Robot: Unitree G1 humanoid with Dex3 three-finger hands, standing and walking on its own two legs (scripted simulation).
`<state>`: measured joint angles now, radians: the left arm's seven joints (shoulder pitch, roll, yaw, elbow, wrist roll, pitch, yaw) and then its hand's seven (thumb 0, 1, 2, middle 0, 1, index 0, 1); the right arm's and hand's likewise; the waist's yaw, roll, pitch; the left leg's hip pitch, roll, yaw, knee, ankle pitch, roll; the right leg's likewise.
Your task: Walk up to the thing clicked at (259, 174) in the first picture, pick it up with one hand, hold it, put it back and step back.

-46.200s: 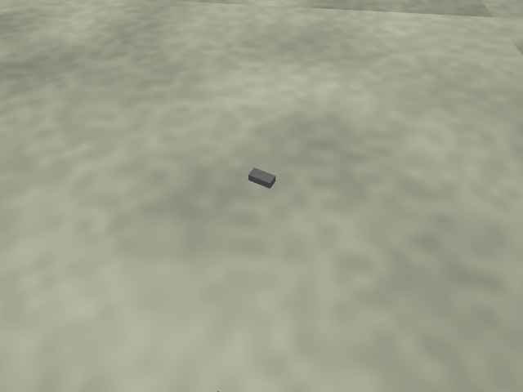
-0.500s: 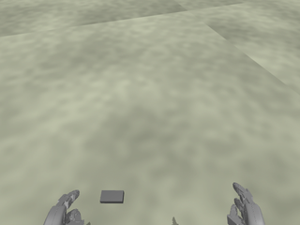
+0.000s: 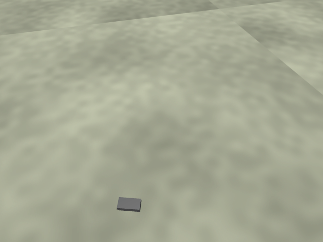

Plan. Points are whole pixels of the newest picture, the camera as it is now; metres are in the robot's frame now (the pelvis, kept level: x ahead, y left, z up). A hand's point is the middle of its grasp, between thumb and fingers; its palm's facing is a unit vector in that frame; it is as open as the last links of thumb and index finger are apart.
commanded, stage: stand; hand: left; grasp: from above
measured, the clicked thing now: (129, 204) +0.44 +0.22 -0.74
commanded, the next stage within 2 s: none
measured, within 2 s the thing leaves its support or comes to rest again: neither
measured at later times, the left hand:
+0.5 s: hand out of the picture +0.04 +0.24 -0.14, palm faces +0.04 -0.94 -0.35, open 7.4 cm
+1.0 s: hand out of the picture +0.07 +0.23 -0.14, palm faces +0.02 -0.94 -0.34, open 7.4 cm
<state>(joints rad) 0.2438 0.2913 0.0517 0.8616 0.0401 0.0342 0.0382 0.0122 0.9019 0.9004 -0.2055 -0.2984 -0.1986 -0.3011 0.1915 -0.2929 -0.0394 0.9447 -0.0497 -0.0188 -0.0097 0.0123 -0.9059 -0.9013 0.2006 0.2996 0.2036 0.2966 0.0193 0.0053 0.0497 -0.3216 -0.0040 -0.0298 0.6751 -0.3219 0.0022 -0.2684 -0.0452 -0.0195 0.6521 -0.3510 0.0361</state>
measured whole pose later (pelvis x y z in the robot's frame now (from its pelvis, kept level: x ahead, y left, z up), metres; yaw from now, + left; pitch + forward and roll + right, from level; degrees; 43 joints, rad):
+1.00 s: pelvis +0.01 -0.01 +0.03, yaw +0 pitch -4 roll +0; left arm 0.12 0.30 0.04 1.15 0.02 0.00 0.02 0.01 0.90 0.90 -0.21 -0.30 -0.20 -0.30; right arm 0.12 -0.32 -0.01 1.14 -0.02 0.00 -0.01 0.01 -0.91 -0.90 0.20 0.30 0.20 0.30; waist 0.00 0.02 0.07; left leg -0.12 0.01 -0.04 0.36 -0.17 -0.02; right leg -0.07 -0.03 -0.03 0.33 -0.20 0.02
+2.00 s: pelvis +0.02 -0.02 +0.03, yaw +0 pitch -3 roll +0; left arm 0.12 0.33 0.03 1.13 0.01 -0.01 0.01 0.01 0.90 0.90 -0.21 -0.30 -0.20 -0.30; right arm 0.11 -0.34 0.00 1.14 -0.02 -0.01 0.00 0.01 -0.91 -0.90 0.20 0.30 0.20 0.30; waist 0.00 0.01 0.06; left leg -0.11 0.02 -0.04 0.33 -0.17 -0.03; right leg -0.06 -0.02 -0.03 0.32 -0.20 0.02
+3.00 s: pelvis -0.15 -0.01 +0.01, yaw -4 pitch -2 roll +2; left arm 0.19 0.33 0.07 0.86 0.03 0.04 0.01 0.01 0.90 0.90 -0.21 -0.30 -0.20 -0.30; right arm 0.15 -0.41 -0.05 0.89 0.00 0.05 -0.02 0.01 -0.91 -0.90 0.20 0.30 0.20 0.30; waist 0.00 0.04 0.15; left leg -0.50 -0.13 -0.15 1.13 -0.45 -0.01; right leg -0.25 0.00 0.03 0.60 -0.31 -0.03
